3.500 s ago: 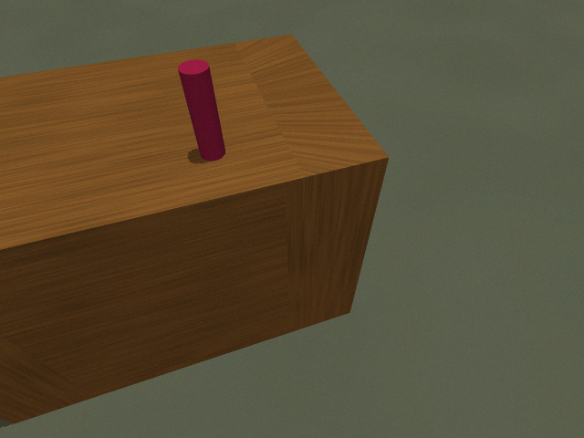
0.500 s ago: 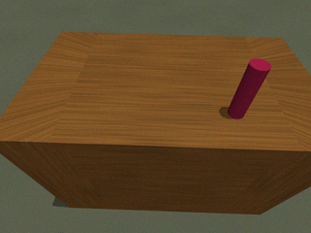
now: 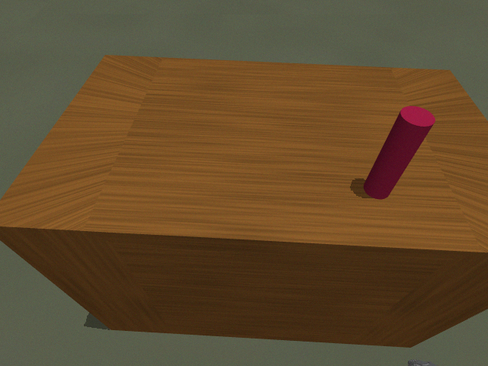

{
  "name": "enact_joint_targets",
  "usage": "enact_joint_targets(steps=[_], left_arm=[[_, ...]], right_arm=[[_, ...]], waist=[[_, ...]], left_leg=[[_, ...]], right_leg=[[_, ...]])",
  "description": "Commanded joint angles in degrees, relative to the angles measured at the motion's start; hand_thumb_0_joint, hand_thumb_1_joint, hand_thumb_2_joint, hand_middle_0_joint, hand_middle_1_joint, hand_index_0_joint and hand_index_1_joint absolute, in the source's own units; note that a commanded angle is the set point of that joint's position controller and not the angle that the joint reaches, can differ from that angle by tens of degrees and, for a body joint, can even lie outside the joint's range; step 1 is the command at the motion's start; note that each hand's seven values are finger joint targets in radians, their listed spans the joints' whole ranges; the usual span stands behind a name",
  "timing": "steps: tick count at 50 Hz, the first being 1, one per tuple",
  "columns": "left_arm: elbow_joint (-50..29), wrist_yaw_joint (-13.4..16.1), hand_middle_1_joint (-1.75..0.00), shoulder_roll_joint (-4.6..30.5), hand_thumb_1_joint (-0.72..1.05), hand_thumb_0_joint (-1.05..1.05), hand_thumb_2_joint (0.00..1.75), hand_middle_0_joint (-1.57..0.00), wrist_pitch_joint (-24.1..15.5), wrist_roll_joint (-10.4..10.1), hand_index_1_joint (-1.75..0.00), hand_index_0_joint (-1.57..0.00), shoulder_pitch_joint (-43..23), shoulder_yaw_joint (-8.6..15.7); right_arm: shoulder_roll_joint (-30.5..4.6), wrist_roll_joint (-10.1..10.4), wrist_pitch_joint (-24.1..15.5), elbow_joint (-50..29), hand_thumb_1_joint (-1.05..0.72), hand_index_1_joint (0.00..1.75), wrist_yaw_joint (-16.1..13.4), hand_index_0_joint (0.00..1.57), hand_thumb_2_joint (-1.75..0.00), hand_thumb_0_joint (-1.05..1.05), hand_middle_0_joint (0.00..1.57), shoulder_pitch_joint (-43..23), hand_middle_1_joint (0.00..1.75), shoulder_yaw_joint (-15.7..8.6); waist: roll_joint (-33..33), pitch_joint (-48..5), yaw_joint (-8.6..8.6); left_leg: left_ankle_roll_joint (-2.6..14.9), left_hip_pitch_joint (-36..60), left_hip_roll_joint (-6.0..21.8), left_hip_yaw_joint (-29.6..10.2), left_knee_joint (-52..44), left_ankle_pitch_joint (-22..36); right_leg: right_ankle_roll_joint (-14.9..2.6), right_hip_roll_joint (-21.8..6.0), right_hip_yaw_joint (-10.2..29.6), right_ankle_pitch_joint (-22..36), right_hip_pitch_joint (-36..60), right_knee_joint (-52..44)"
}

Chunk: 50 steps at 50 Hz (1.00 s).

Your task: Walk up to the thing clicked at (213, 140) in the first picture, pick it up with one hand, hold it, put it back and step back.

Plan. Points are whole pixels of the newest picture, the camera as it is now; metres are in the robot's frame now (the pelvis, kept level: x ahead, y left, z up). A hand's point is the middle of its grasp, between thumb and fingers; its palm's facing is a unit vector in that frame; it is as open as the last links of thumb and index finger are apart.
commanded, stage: walk up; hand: right
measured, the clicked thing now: (394, 157) +0.48 -0.26 +0.07
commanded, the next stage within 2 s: stand in 0.18 s
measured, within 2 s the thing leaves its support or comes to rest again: neither
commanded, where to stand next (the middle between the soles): +0.03 -0.03 m, yaw -2 degrees
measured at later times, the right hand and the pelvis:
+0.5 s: hand out of the picture +0.08 -0.25 -0.16, palm faces -0.03 +0.95 -0.32, open 7.4 cm; pelvis +0.01 +0.00 +0.00, yaw +0 degrees
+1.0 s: hand out of the picture +0.10 -0.25 -0.15, palm faces -0.02 +0.94 -0.34, open 7.4 cm; pelvis +0.02 +0.00 +0.01, yaw +0 degrees
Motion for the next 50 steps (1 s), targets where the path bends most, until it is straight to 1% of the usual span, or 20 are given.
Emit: enact_joint_targets(steps=[1,3,5,8,9,11,14,15,21,22,24,25,28,31,33,38,40,43,45,50], left_arm=[[-3.23,0.74,-0.3,12.01,0.9,0.0,0.9,-0.2,-1.37,-0.12,-0.3,-0.2,-1.71,2.3],[-3.03,0.74,-0.3,11.95,0.9,0.0,0.9,-0.2,-1.37,-0.02,-0.3,-0.2,-1.76,2.28],[-2.76,0.71,-0.3,11.84,0.9,0.0,0.9,-0.2,-1.37,-0.12,-0.3,-0.2,-0.99,2.18],[-2.73,0.76,-0.3,11.9,0.9,0.0,0.9,-0.2,-1.4,0.02,-0.3,-0.2,-1.29,2.39],[-1.8,0.88,-0.3,10.8,0.9,0.0,0.9,-0.2,-2.36,-0.1,-0.3,-0.2,-1.51,1.38],[-1.26,1.09,-0.3,11.61,0.9,0.0,0.9,-0.2,-3.14,0.07,-0.3,-0.2,-1.66,1.36],[-0.56,1.32,-0.3,11.66,0.9,0.0,0.9,-0.2,-3.5,0.12,-0.3,-0.2,-1.43,1.18],[-0.1,1.33,-0.3,11.68,0.9,0.0,0.9,-0.2,-3.54,0.03,-0.3,-0.2,-0.98,1.07],[0.15,1.67,-0.3,11.82,0.9,0.0,0.9,-0.2,-3.77,0.0,-0.3,-0.2,-0.69,0.86],[0.35,1.66,-0.3,11.56,0.9,0.0,0.9,-0.2,-3.78,-0.07,-0.3,-0.2,-0.35,0.81],[0.34,1.69,-0.3,11.83,0.9,0.0,0.9,-0.2,-3.75,-0.13,-0.3,-0.2,-0.76,0.83],[0.23,1.76,-0.3,11.87,0.9,0.0,0.9,-0.2,-3.74,0.02,-0.3,-0.2,-0.48,0.87],[0.34,1.84,-0.3,11.64,0.9,0.0,0.9,-0.2,-3.78,-0.05,-0.3,-0.2,-0.36,0.76],[0.39,1.98,-0.3,11.9,0.9,0.0,0.9,-0.2,-4.0,-0.09,-0.3,-0.2,-0.19,0.77],[0.3,1.99,-0.3,12.12,0.9,0.0,0.9,-0.2,-4.04,-0.24,-0.3,-0.2,-0.5,0.8],[0.35,2.03,-0.3,11.76,0.9,0.0,0.9,-0.2,-3.69,-0.23,-0.3,-0.2,-0.67,0.74],[0.32,2.05,-0.3,11.79,0.9,0.0,0.9,-0.2,-3.68,-0.17,-0.3,-0.2,-0.43,0.78],[0.39,2.0,-0.3,11.9,0.9,0.0,0.9,-0.2,-3.56,-0.08,-0.3,-0.2,-0.78,0.78],[0.09,2.06,-0.3,11.84,0.9,0.0,0.9,-0.2,-3.59,-0.07,-0.3,-0.2,-0.67,0.88],[0.09,2.12,-0.3,12.0,0.9,0.0,0.9,-0.2,-3.63,-0.04,-0.3,-0.2,-1.08,0.9]], right_arm=[[-13.05,-0.14,-1.11,-3.05,-0.9,0.3,-0.62,0.2,-0.9,0.0,0.2,-1.83,0.3,-3.02],[-13.03,-0.14,-1.13,-2.92,-0.9,0.3,-0.62,0.2,-0.9,0.0,0.2,-2.01,0.3,-2.97],[-12.78,-0.09,-1.09,-3.09,-0.9,0.3,-0.54,0.2,-0.9,0.0,0.2,-2.67,0.3,-2.84],[-12.63,-0.11,-0.96,-2.68,-0.9,0.3,-0.53,0.2,-0.9,0.0,0.2,-2.14,0.3,-2.8],[-11.45,-0.37,-0.71,-2.0,-0.9,0.3,-0.06,0.2,-0.9,0.0,0.2,-2.73,0.3,-2.16],[-11.26,-0.33,-0.7,-1.74,-0.9,0.3,0.23,0.2,-0.9,0.0,0.2,-2.7,0.3,-2.14],[-11.93,-0.27,-0.65,-1.17,-0.9,0.3,0.35,0.2,-0.9,0.0,0.2,-2.54,0.3,-2.18],[-11.74,-0.17,-0.69,-0.93,-0.9,0.3,0.43,0.2,-0.9,0.0,0.2,-2.34,0.3,-2.08],[-11.55,-0.25,-0.53,-0.45,-0.9,0.3,0.53,0.2,-0.9,0.0,0.2,-1.95,0.3,-2.14],[-11.8,-0.22,-0.49,-0.29,-0.9,0.3,0.55,0.2,-0.9,0.0,0.2,-1.55,0.3,-2.18],[-11.58,-0.2,-0.45,-0.05,-0.9,0.3,0.54,0.2,-0.9,0.0,0.2,-0.92,0.3,-2.07],[-11.48,-0.27,-0.49,-0.18,-0.9,0.3,0.56,0.2,-0.9,0.0,0.2,-1.45,0.3,-2.1],[-11.58,-0.25,-0.42,-0.03,-0.9,0.3,0.55,0.2,-0.9,0.0,0.2,-1.18,0.3,-2.09],[-11.4,-0.17,-0.42,-0.09,-0.9,0.3,0.52,0.2,-0.9,0.0,0.2,-0.89,0.3,-2.02],[-11.2,-0.18,-0.53,0.1,-0.9,0.3,0.46,0.2,-0.9,0.0,0.2,-0.46,0.3,-1.93],[-11.17,-0.15,-0.25,0.19,-0.9,0.3,0.33,0.2,-0.9,0.0,0.2,-0.46,0.3,-1.77],[-11.27,-0.2,-0.36,-0.1,-0.9,0.3,0.3,0.2,-0.9,0.0,0.2,-0.95,0.3,-1.87],[-11.23,-0.04,-0.29,0.01,-0.9,0.3,0.27,0.2,-0.9,0.0,0.2,-0.66,0.3,-1.67],[-11.59,-0.17,-0.34,-0.26,-0.9,0.3,0.23,0.2,-0.9,0.0,0.2,-1.06,0.3,-1.86],[-11.64,-0.1,-0.29,-0.44,-0.9,0.3,0.11,0.2,-0.9,0.0,0.2,-0.89,0.3,-1.87]], waist=[[1.14,-7.19,-0.33],[1.17,-7.21,-0.31],[1.12,-5.95,-0.02],[0.29,-6.01,-0.37],[3.18,-8.04,-0.28],[2.47,-6.07,-0.6],[1.4,-5.17,-0.47],[1.31,-4.62,-0.49],[0.04,-4.81,-0.54],[0.18,-4.22,-0.61],[0.26,-3.99,-0.82],[0.34,-4.68,-0.43],[0.44,-4.74,-0.45],[-0.13,-5.87,-0.61],[-0.16,-6.24,-0.75],[0.75,-5.45,-0.66],[0.94,-5.74,-0.49],[0.88,-4.58,-0.71],[1.16,-6.07,-0.46],[0.68,-6.19,-0.65]], left_leg=[[2.91,2.69,6.15,-5.5,-4.34,6.65],[3.07,2.16,6.32,-5.54,-4.83,6.03],[2.85,2.49,6.02,-5.53,-5.25,4.19],[2.77,2.15,6.04,-5.59,-5.38,3.29],[2.28,3.9,6.27,-6.02,-6.4,2.13],[1.88,3.7,5.92,-6.17,-6.95,0.92],[1.9,3.73,6.12,-6.28,-7.45,2.71],[1.74,4.03,6.13,-6.5,-7.97,1.77],[1.69,5.21,5.95,-6.06,-7.66,3.43],[1.64,4.89,5.72,-5.99,-7.7,2.16],[1.63,4.38,5.74,-6.06,-8.14,2.06],[1.56,5.07,5.99,-5.93,-7.93,2.87],[1.75,4.84,5.91,-5.88,-7.67,3.3],[1.77,6.47,6.1,-5.57,-7.08,8.07],[1.69,6.81,6.18,-5.31,-6.84,9.74],[1.59,5.81,6.17,-5.3,-7.32,8.65],[1.46,6.42,6.29,-5.27,-7.25,9.89],[1.38,5.87,6.13,-5.34,-7.79,7.68],[1.6,7.17,6.61,-5.2,-7.02,9.96],[1.71,7.23,6.59,-5.18,-6.77,11.2]], right_leg=[[-2.51,-6.25,5.72,6.42,1.99,-4.31],[-2.37,-6.31,5.54,6.68,2.8,-4.46],[-2.24,-6.26,5.92,5.05,1.39,-5.25],[-2.38,-6.35,6.03,3.83,1.59,-5.88],[-1.86,-7.02,6.97,1.02,2.72,-7.66],[-1.58,-6.91,6.9,0.4,1.64,-8.49],[-1.34,-6.83,6.3,2.68,1.93,-8.38],[-1.23,-6.73,6.2,2.03,1.69,-8.37],[-1.17,-6.93,6.19,2.55,1.3,-8.84],[-1.1,-6.87,6.22,2.07,1.0,-9.26],[-1.23,-6.85,6.24,2.11,1.31,-9.02],[-1.22,-6.9,6.08,2.33,1.6,-8.72],[-1.18,-7.05,6.1,3.32,1.91,-8.99],[-0.95,-7.13,5.97,7.01,2.46,-8.59],[-0.97,-7.29,6.05,8.71,3.22,-8.32],[-0.94,-7.14,5.78,8.1,3.74,-8.64],[-0.95,-7.01,5.56,8.44,3.62,-8.37],[-0.96,-6.97,5.71,6.99,3.15,-8.81],[-1.08,-7.24,5.8,8.74,3.65,-8.45],[-0.89,-7.31,5.68,10.28,4.25,-8.68]])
